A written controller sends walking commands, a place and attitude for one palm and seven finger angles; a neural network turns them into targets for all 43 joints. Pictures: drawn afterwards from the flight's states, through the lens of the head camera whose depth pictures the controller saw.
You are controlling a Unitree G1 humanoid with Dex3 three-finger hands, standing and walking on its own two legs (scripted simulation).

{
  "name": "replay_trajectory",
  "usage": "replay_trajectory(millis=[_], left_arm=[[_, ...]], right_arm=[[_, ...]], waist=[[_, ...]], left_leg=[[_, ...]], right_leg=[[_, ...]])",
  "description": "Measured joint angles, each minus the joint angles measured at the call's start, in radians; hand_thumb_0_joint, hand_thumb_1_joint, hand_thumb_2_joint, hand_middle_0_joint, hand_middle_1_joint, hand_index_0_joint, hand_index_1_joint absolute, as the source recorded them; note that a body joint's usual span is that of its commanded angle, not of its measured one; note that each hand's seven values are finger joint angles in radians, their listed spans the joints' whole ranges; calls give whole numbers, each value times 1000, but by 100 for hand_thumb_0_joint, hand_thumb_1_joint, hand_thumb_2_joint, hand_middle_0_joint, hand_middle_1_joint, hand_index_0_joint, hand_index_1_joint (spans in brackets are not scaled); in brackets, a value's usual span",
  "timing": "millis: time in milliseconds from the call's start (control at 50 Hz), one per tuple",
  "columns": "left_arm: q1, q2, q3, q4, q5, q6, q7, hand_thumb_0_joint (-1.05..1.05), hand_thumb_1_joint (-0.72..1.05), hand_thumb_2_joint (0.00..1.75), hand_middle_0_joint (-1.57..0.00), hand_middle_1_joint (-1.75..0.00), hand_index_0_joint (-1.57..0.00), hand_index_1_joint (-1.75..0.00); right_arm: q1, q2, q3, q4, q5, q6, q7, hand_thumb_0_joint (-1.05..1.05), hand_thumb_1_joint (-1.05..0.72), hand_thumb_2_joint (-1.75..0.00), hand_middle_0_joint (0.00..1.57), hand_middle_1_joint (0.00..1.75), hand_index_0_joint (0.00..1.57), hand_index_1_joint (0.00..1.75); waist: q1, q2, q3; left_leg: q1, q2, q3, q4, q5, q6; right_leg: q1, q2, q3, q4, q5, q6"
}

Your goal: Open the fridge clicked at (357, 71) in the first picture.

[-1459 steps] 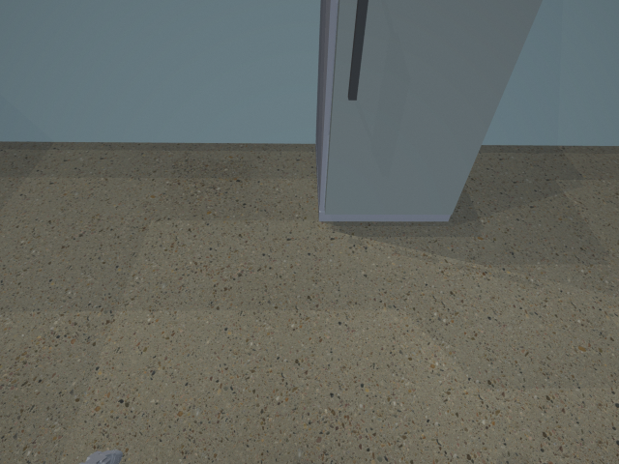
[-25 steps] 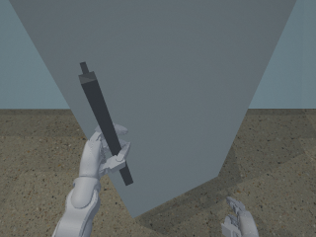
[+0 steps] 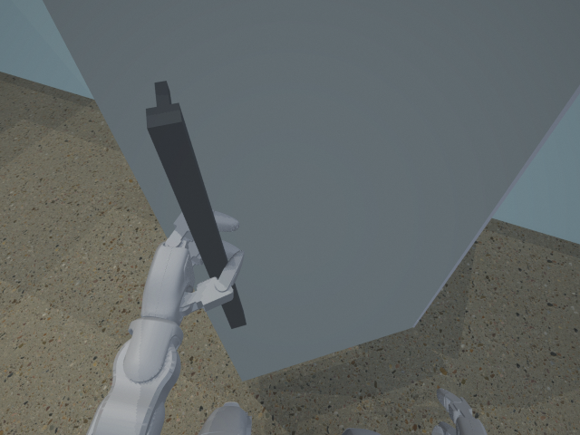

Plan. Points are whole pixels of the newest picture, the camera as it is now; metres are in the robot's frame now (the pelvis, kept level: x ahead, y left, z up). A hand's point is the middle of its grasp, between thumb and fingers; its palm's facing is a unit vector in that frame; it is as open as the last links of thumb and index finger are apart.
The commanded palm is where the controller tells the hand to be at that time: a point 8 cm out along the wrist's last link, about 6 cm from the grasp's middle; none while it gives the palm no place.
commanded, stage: walk backward, drawing the door open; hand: left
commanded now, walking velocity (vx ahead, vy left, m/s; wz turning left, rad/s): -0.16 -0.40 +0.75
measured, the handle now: (211, 241) +0.33 +0.10 +0.11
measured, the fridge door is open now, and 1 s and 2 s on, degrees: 41 70 67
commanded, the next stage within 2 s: stop walking and hold the door back in 0.74 s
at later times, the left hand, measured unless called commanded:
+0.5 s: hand (300, 386) +0.16 -0.01 +0.11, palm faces +0.40 -0.90 -0.17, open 6.7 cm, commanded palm +0.11 +0.02 +0.11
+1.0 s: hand out of the picture +0.09 -0.09 +0.11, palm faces +0.80 -0.52 -0.30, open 6.5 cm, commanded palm +0.05 -0.05 +0.11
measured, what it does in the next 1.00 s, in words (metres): steps to the right, turning left: left foot, then right foot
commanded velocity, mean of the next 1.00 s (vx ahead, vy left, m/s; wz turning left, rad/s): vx -0.13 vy -0.23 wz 0.61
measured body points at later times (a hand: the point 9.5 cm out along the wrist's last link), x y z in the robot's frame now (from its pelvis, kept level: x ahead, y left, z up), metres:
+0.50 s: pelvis -0.03 -0.22 +0.00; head +0.02 -0.21 +0.45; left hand +0.13 +0.04 +0.12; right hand +0.23 -0.36 -0.09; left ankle -0.07 -0.12 -0.68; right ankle +0.05 -0.31 -0.72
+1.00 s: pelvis +0.03 -0.42 +0.01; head +0.07 -0.40 +0.46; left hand +0.05 -0.07 +0.12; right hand +0.32 -0.48 -0.09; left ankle -0.05 -0.35 -0.65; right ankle +0.12 -0.50 -0.72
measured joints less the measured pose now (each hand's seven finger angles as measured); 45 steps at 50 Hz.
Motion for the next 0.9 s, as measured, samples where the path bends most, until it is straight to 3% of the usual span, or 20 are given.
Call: replay_trajectory(millis=[40,100,140,180,220,300,340,380,420,460,500,540,560,580,620,660,760,820,860,900], left_arm=[[-6,-10,-24,10,14,-6,-12,-5,58,76,-43,-136,-29,-140],[3,-7,-44,-16,5,-21,-22,-3,57,76,-43,-137,-30,-140],[-8,9,-40,-30,1,-51,-17,-3,57,77,-45,-138,-30,-140],[-18,25,-22,-18,8,-70,-16,-3,57,77,-46,-139,-28,-140],[-15,29,-12,-15,8,-66,-16,-3,57,77,-46,-137,-28,-140],[9,25,-8,-38,1,-37,-9,-2,59,78,-43,-134,-27,-140],[29,46,11,-73,-3,-25,-2,-2,58,79,-43,-134,-26,-140],[32,33,34,-80,-3,-26,7,-3,58,80,-44,-135,-26,-140],[38,21,41,-68,-2,-24,3,-3,58,80,-44,-136,-27,-140],[48,18,45,-58,-2,-28,-6,-3,58,80,-44,-137,-27,-140],[62,22,51,-62,-5,-35,-14,-2,58,80,-44,-137,-28,-140],[77,28,61,-89,-17,-43,-17,-2,58,80,-44,-138,-28,-140],[72,35,68,-98,-20,-56,-16,-2,58,80,-44,-138,-29,-140],[56,49,82,-94,-17,-69,-13,-2,58,80,-44,-138,-29,-140],[45,65,110,-76,-3,-81,-10,-3,58,81,-44,-139,-28,-140],[46,71,125,-64,8,-67,-4,-3,58,80,-45,-139,-28,-140],[78,72,150,-52,-17,-36,13,-1,61,80,-43,-137,-27,-140],[102,108,203,-75,-31,-30,28,-2,60,81,-43,-137,-26,-140],[98,83,224,-55,-25,-39,39,-3,61,81,-43,-137,-26,-140],[93,75,224,-24,-29,-42,43,-3,61,82,-44,-138,-27,-140]], right_arm=[[-6,-8,-6,1,-5,-8,-13,2,-90,-90,21,30,20,30],[-10,-18,4,-46,-8,-41,-25,2,-90,-90,20,30,20,30],[-36,-9,1,-75,-19,-61,-21,2,-90,-90,20,30,20,30],[-67,10,13,-78,-29,-54,-8,1,-90,-90,20,30,20,30],[-83,15,25,-79,-30,-52,6,1,-90,-90,20,30,20,30],[-72,13,27,-93,-5,-49,26,1,-90,-90,21,30,20,30],[-59,27,29,-98,11,-45,28,1,-90,-90,21,30,20,30],[-88,14,21,-81,17,-35,26,1,-90,-90,21,30,20,30],[-98,0,4,-57,17,-26,14,1,-90,-90,21,30,20,30],[-98,-7,-5,-46,12,-23,1,1,-90,-90,21,30,20,30],[-87,-8,-1,-57,8,-25,-11,1,-90,-90,21,30,20,30],[-67,-10,9,-88,3,-39,-19,1,-90,-90,20,30,20,30],[-64,-6,7,-101,-4,-48,-21,1,-90,-90,20,30,20,30],[-72,11,8,-96,-11,-49,-19,1,-90,-90,20,30,20,30],[-75,36,22,-81,-22,-39,-6,1,-90,-90,20,30,20,30],[-62,42,32,-72,-27,-35,4,1,-90,-90,20,30,20,30],[-4,29,38,-71,-3,-35,16,1,-90,-90,21,30,20,30],[13,37,40,-71,14,-35,19,1,-90,-90,21,30,20,30],[-23,8,23,-38,13,-32,16,1,-90,-90,21,30,20,30],[-43,-16,5,-10,11,-27,2,1,-90,-90,21,30,20,30]], waist=[[12,-10,3],[21,-30,-8],[23,-46,14],[22,-65,50],[21,-44,66],[50,10,58],[68,-21,25],[64,2,40],[60,4,39],[59,-9,40],[45,-23,32],[39,-30,10],[36,-30,11],[41,-56,35],[40,-82,64],[35,-60,75],[59,22,50],[77,-16,6],[70,13,22],[75,6,23]], left_leg=[[17,-18,84,105,-40,8],[158,-28,173,-143,81,27],[182,-27,146,-220,124,43],[186,-24,104,-236,133,18],[187,3,38,-289,177,-9],[156,74,-70,-356,225,-30],[105,74,-87,-318,169,-28],[47,76,-95,-191,53,-10],[-5,30,-29,39,-58,4],[4,-6,66,151,-105,8],[69,-27,154,55,-84,10],[169,-32,205,-173,54,26],[182,-23,189,-226,145,52],[178,-25,181,-207,146,60],[190,-17,144,-222,128,43],[199,11,81,-287,163,12],[186,89,-46,-408,251,-30],[101,76,-71,-308,145,-19],[16,51,-63,-58,-18,-7],[-32,-5,5,181,-96,-7]], right_leg=[[13,-13,-43,-14,-6,-20],[-30,-26,-94,32,-14,-37],[-117,-8,-40,224,-102,22],[-175,19,39,400,-139,64],[-203,31,78,455,-117,81],[-68,-1,105,120,-54,87],[23,-41,103,-80,-6,89],[5,-30,54,-40,36,86],[-1,-45,17,-6,3,61],[10,-60,-10,-11,-4,39],[10,-70,-47,-16,0,25],[-38,-65,-80,44,-17,11],[-80,-50,-70,128,-69,27],[-112,-36,-23,226,-117,49],[-157,1,49,371,-131,80],[-177,18,72,417,-95,93],[-31,2,86,74,-53,97],[83,-35,84,-163,25,75],[56,-28,49,-92,19,68],[52,-49,35,-61,-12,62]])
